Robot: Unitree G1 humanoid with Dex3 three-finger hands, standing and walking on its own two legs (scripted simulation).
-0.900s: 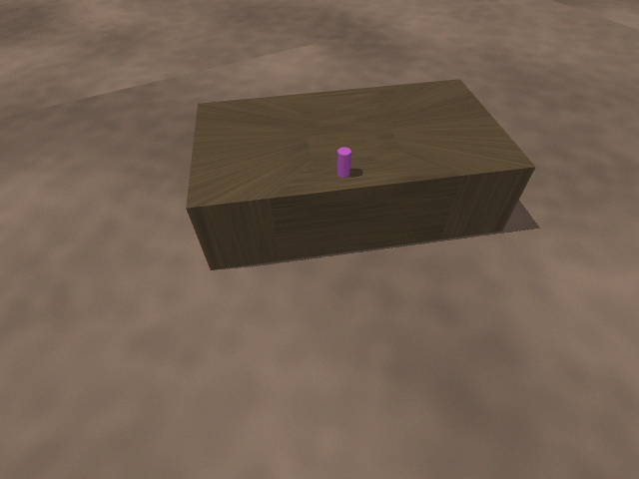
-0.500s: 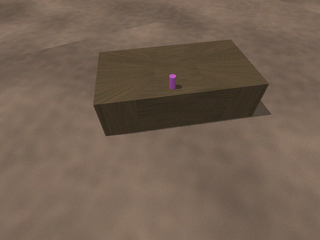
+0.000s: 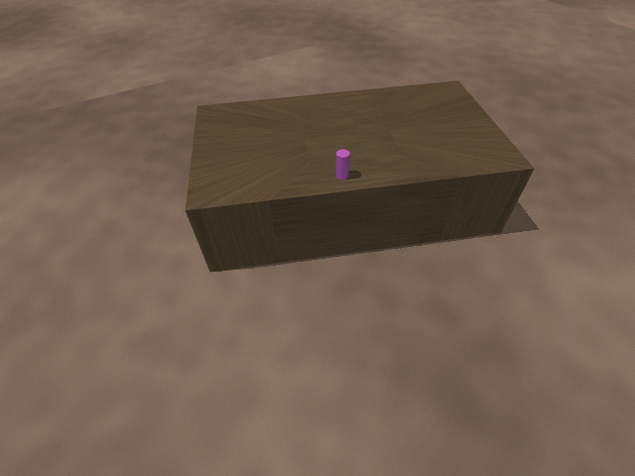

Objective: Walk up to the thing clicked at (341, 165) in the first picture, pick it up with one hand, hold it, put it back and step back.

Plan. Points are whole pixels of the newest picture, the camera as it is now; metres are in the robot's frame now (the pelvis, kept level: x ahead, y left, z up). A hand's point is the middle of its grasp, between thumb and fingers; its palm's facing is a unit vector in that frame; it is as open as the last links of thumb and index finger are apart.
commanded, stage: stand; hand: right
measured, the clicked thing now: (342, 164) +1.15 -0.03 -0.37
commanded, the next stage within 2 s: walk up in 0.22 s
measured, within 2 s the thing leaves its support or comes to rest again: neither
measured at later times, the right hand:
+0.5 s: hand out of the picture +0.14 -0.25 -0.15, palm faces -0.14 +0.92 -0.38, open 7.4 cm
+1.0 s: hand (454, 380) +0.30 -0.20 -0.18, palm faces -0.13 +0.94 -0.33, open 7.4 cm
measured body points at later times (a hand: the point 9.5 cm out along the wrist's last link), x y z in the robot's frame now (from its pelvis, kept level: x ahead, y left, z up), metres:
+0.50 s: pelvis +0.05 +0.03 -0.01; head +0.06 +0.04 +0.44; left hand +0.04 +0.37 -0.13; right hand +0.15 -0.29 -0.12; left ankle +0.09 +0.17 -0.73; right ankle -0.01 -0.13 -0.75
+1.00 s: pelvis +0.25 +0.07 -0.03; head +0.26 +0.05 +0.42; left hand +0.31 +0.41 -0.12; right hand +0.31 -0.25 -0.16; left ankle +0.14 +0.20 -0.75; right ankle +0.38 -0.04 -0.75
